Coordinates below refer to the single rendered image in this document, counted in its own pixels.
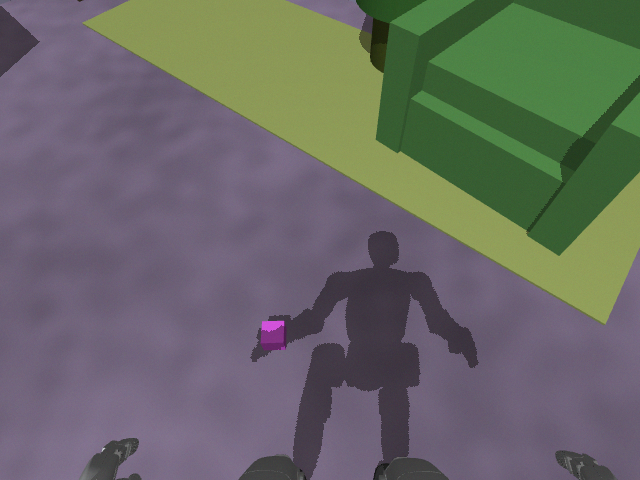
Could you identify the potted plant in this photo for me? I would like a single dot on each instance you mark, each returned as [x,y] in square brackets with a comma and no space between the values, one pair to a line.
[383,12]

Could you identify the armchair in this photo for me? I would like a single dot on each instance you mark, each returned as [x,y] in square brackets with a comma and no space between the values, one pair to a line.
[530,106]

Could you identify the right robot hand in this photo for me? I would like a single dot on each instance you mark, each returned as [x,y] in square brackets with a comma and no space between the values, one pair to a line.
[583,466]

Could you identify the cube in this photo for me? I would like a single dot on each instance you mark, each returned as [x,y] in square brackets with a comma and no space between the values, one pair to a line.
[273,335]

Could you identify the right robot foot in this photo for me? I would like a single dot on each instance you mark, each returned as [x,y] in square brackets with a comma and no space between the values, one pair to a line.
[379,470]

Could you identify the left robot hand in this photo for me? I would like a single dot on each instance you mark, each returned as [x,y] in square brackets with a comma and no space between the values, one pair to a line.
[104,465]

